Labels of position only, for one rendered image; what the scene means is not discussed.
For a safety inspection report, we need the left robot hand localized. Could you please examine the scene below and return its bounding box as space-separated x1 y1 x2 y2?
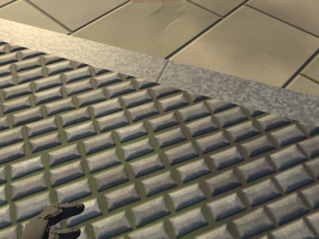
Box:
21 202 93 239

